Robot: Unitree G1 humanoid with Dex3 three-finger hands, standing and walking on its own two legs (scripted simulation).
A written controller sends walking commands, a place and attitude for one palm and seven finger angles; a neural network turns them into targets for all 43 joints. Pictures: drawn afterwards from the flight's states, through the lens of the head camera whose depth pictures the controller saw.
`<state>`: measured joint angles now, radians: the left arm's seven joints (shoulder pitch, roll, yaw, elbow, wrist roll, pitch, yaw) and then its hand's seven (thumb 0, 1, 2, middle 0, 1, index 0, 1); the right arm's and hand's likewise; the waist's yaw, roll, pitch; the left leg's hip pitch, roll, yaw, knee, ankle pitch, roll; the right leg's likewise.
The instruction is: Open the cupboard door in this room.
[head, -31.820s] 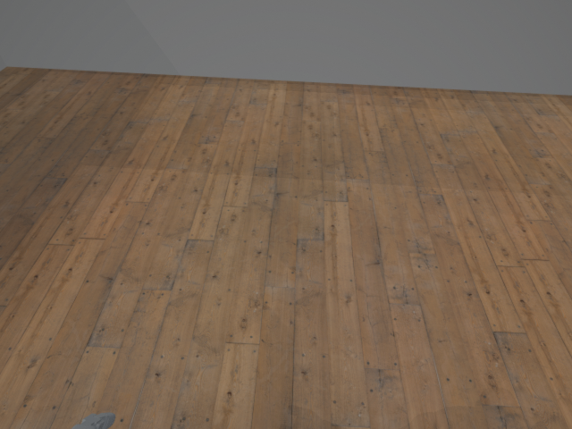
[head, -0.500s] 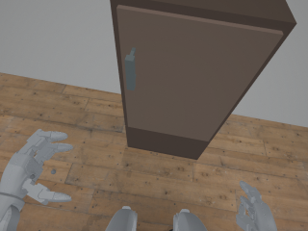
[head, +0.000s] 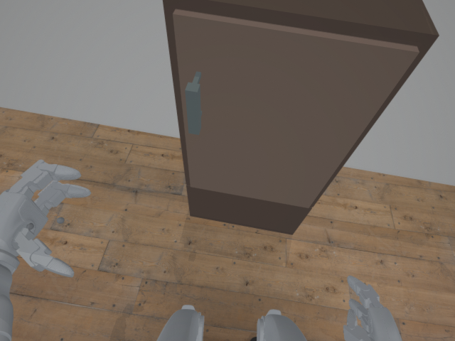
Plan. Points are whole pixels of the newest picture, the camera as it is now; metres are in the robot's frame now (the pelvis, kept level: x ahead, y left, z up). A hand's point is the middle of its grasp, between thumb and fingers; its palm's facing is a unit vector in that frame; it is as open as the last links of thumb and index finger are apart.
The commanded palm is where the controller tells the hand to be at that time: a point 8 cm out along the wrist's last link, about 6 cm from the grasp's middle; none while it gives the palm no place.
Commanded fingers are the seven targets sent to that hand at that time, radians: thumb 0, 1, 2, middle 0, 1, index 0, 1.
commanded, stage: raise the hand with hooked fingers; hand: left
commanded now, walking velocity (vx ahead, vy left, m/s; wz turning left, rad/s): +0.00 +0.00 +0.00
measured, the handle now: (196, 103) +0.57 +0.11 +0.04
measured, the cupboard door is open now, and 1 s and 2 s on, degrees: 0 0 0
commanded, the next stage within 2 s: move the hooked fingers beside the handle in 0.42 s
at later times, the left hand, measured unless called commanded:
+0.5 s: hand (66, 223) +0.28 +0.27 +0.05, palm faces -0.11 -0.99 -0.05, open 14.0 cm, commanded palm +0.26 +0.32 +0.06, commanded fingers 0.00 -0.50 0.30 -0.30 -1.20 -0.30 -1.20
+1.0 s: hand (100, 182) +0.35 +0.24 +0.05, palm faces -0.14 -0.99 -0.02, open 14.0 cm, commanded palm +0.34 +0.29 +0.05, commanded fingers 0.00 -0.50 0.30 -0.30 -1.20 -0.30 -1.20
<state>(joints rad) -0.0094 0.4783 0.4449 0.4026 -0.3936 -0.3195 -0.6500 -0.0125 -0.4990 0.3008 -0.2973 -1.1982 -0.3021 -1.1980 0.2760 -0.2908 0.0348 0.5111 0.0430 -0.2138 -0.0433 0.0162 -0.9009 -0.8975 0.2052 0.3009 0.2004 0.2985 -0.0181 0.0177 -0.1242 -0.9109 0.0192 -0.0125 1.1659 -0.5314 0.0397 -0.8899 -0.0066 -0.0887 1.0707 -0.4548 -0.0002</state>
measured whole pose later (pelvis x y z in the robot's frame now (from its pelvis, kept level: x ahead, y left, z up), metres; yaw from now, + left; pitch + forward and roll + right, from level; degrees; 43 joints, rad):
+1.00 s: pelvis +0.00 +0.00 +0.00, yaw -1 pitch +18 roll -3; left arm -0.24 0.46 0.38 0.56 -0.32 -0.30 -0.57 -0.01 -0.50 0.30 -0.30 -1.20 -0.30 -1.20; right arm 0.29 -0.28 0.04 0.52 0.04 -0.14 -0.04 0.01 -0.90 -0.90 0.20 0.30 0.20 0.30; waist -0.05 0.01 -0.13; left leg -0.95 0.02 0.00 1.16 -0.53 0.04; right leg -0.94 0.00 -0.07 1.08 -0.46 0.00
